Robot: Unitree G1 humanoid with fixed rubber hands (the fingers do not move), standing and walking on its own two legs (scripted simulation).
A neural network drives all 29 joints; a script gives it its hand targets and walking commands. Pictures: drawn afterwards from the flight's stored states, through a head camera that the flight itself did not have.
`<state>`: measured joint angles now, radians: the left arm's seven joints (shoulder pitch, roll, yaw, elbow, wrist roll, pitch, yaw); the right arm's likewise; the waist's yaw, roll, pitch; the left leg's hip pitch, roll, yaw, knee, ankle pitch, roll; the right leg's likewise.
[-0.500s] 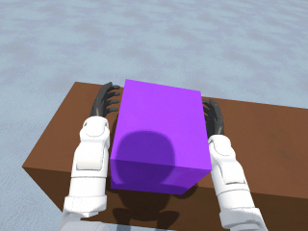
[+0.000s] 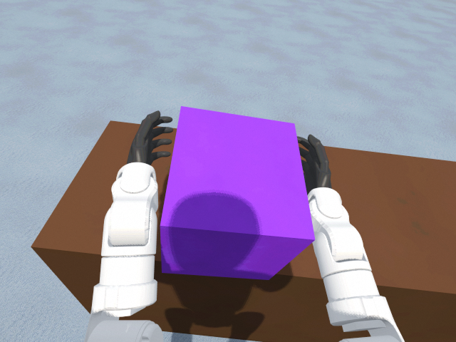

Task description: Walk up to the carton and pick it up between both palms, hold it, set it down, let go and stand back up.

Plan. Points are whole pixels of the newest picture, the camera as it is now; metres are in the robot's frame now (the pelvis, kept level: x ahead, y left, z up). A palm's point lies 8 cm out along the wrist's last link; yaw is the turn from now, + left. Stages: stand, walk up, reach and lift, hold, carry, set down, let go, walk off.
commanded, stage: reach and lift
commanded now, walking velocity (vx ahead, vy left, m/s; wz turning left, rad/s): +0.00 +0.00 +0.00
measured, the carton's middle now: (227, 198) +0.34 +0.00 +0.10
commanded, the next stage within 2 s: hold in 0.52 s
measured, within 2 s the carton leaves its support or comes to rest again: neither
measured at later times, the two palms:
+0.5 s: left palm (138, 156) +0.36 +0.14 +0.18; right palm (316, 174) +0.35 -0.14 +0.16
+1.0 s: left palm (132, 153) +0.35 +0.15 +0.19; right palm (315, 169) +0.35 -0.14 +0.17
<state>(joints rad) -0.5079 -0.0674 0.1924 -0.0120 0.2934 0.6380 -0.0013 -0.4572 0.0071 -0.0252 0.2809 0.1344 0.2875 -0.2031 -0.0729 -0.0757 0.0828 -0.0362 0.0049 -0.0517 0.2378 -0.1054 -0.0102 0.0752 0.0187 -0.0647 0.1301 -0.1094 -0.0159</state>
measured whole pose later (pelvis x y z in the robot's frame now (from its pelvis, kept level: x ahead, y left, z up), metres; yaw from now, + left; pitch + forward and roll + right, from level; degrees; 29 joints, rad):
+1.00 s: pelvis +0.00 -0.01 +0.00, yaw +1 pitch -7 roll -1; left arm -0.55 -0.07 0.24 -0.06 0.31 0.72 -0.03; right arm -0.53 -0.01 -0.01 0.28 0.18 0.36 -0.22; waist -0.07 -0.08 0.07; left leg -0.01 0.01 -0.06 0.23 -0.10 -0.02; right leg 0.10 0.02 -0.09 0.13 -0.11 -0.03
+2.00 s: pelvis +0.00 -0.01 +0.00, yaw +1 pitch -7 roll -1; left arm -0.54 -0.06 0.23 -0.06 0.31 0.73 -0.03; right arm -0.53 -0.01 0.00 0.29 0.19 0.37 -0.23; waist -0.06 -0.08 0.06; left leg -0.02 0.02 -0.05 0.23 -0.10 -0.02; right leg 0.09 0.03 -0.09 0.14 -0.12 -0.03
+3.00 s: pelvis +0.00 -0.01 +0.00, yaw +1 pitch -7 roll -1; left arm -0.54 -0.06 0.23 -0.06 0.31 0.73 -0.03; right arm -0.52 -0.01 0.00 0.29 0.19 0.36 -0.23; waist -0.06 -0.08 0.07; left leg -0.01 0.02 -0.05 0.23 -0.10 -0.02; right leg 0.10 0.03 -0.09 0.14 -0.12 -0.03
